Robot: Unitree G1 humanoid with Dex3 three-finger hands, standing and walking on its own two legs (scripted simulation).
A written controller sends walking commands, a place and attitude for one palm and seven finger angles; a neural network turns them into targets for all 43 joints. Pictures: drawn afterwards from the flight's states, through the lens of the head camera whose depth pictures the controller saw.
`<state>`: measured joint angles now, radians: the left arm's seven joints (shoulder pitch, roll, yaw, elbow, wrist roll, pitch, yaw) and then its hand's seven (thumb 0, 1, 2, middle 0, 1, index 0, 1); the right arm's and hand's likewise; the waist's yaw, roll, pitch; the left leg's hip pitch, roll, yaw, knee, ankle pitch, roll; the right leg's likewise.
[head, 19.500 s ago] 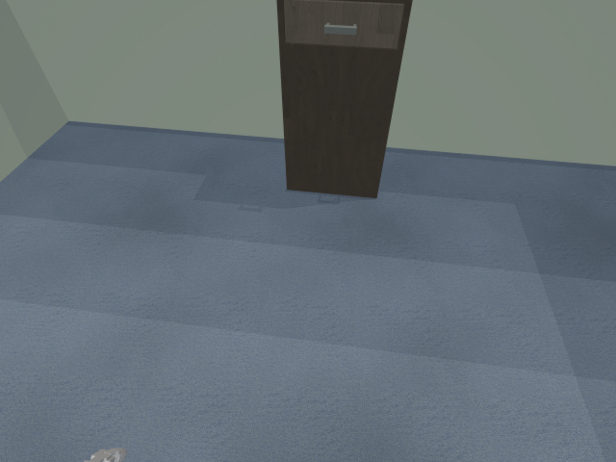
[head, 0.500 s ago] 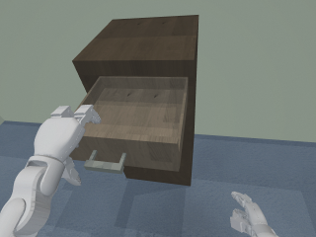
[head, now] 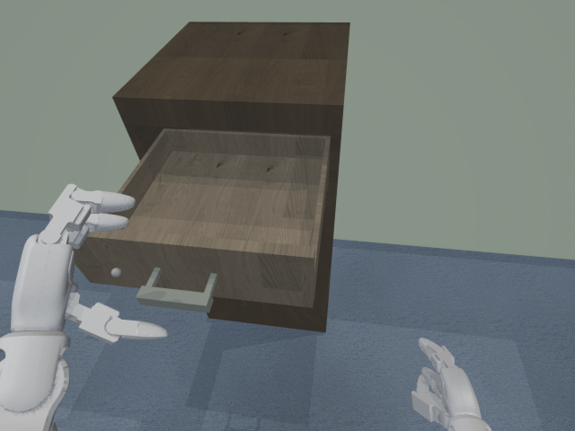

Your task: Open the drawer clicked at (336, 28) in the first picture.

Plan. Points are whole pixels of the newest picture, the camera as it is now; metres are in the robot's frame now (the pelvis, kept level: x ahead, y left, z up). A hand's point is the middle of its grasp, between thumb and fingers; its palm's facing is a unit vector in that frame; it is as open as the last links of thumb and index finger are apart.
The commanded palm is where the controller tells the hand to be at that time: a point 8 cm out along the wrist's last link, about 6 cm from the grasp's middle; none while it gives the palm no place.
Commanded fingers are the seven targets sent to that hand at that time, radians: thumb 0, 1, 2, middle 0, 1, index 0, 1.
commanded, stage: draw the hand back to the body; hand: left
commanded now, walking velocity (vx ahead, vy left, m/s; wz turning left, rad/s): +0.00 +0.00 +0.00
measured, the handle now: (179, 287) +0.30 +0.22 +0.02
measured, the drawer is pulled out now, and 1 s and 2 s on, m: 0.30 0.30 0.30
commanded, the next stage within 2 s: step back with the hand held close in 0.84 s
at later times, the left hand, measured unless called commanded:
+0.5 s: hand (76, 272) +0.20 +0.25 +0.19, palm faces +0.43 -0.82 -0.39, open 9.8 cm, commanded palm +0.15 +0.29 +0.20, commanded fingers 0.00 0.69 0.81 -0.22 -0.44 -0.22 -0.44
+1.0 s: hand (61, 286) +0.19 +0.25 +0.20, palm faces +0.46 -0.80 -0.38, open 7.4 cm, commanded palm +0.13 +0.29 +0.20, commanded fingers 0.00 0.90 0.90 -0.20 -0.30 -0.20 -0.30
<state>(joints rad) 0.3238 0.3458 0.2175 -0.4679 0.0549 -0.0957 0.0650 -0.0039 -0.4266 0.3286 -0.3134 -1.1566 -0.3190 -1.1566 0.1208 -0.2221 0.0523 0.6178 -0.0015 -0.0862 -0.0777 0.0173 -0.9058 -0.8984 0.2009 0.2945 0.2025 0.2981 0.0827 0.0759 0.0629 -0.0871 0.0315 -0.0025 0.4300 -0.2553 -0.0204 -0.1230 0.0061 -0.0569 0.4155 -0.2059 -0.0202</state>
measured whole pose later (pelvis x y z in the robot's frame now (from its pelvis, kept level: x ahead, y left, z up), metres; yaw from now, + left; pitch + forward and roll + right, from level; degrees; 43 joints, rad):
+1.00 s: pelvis +0.00 +0.00 +0.00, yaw +0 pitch -5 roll -1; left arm 0.46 0.33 0.35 -0.52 -0.06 -0.13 0.11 0.01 0.88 0.90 -0.21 -0.31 -0.21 -0.31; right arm 0.18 -0.21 0.04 0.63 -0.01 -0.13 -0.07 0.02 -0.90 -0.90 0.20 0.29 0.21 0.30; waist 0.06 0.06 0.02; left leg -0.09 0.03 -0.01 0.43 -0.26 -0.02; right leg -0.10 0.01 -0.06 0.37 -0.19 -0.02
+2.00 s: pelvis -0.09 +0.03 -0.02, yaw +1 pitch +1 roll -1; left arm 0.53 0.39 0.43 -0.68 -0.02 -0.27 0.17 0.01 0.89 0.90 -0.21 -0.30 -0.22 -0.30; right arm 0.20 -0.23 -0.01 0.61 0.00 -0.11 -0.06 0.02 -0.90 -0.90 0.20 0.30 0.21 0.30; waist 0.00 -0.02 0.02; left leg -0.47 -0.02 -0.01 0.68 -0.31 0.01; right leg -0.46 -0.01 -0.01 0.56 -0.12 0.01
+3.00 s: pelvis -0.29 -0.01 +0.00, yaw +0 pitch +1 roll +1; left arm 0.57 0.35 0.37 -0.58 -0.02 -0.21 0.17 0.01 0.89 0.90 -0.21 -0.30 -0.21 -0.30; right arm 0.33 -0.25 -0.01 0.65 -0.01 -0.11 -0.08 0.02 -0.90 -0.90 0.20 0.30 0.21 0.30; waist -0.02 -0.03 -0.09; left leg -0.24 0.04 0.05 0.51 -0.41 0.04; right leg -0.30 -0.01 -0.09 0.48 -0.20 -0.05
